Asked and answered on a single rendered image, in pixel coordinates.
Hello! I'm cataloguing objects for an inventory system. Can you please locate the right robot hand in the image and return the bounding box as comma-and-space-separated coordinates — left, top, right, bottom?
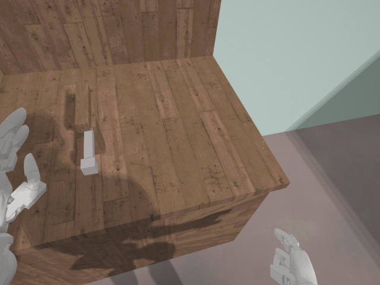
270, 228, 318, 285

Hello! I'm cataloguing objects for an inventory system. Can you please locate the robot left forearm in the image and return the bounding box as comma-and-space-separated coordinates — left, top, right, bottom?
0, 233, 17, 285

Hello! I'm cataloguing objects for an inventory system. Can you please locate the counter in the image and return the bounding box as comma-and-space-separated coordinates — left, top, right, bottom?
0, 0, 290, 285

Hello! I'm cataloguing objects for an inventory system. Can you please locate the tap lever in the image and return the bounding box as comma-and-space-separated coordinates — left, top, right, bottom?
81, 128, 98, 176

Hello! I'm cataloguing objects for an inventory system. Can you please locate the left robot hand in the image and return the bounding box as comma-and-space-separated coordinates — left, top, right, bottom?
0, 107, 46, 233

